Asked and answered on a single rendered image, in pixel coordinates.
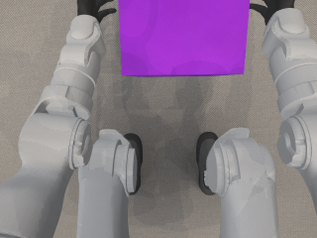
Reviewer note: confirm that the right robot hand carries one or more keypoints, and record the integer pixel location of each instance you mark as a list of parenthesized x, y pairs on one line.
[(272, 7)]

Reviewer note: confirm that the right robot thigh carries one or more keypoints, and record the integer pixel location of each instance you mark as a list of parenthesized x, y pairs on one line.
[(248, 197)]

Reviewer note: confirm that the carton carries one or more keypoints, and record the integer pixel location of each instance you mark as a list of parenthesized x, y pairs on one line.
[(163, 38)]

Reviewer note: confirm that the robot left upper arm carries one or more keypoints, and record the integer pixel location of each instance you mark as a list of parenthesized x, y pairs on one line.
[(52, 147)]

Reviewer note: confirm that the robot left forearm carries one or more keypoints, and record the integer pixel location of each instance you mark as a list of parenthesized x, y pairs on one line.
[(76, 73)]

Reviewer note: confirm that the left robot thigh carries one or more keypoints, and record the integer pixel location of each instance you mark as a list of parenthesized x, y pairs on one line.
[(103, 196)]

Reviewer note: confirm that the robot right upper arm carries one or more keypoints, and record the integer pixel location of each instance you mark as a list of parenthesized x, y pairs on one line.
[(297, 148)]

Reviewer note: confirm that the left robot hand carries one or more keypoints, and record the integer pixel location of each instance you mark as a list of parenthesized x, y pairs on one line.
[(91, 8)]

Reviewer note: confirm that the robot right forearm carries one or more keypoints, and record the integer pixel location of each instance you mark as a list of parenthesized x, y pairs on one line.
[(292, 62)]

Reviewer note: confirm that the robot thigh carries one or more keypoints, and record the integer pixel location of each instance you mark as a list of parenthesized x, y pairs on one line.
[(103, 196), (248, 197)]

